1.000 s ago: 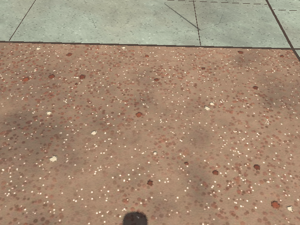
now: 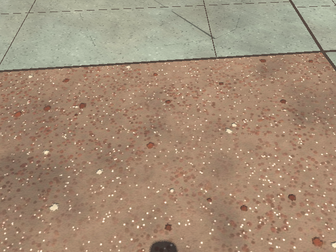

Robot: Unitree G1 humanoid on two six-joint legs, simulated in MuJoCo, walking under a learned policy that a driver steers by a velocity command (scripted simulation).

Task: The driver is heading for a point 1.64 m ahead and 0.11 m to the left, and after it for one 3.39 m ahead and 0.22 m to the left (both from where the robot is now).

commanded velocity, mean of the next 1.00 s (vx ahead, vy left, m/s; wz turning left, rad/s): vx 0.31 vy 0.00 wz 0.00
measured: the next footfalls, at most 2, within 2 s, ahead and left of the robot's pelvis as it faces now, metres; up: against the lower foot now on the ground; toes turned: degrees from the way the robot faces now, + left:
right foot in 0.14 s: +0.14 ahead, -0.13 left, +0.00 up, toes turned -4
left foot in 0.64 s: +0.47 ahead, +0.03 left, +0.00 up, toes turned +5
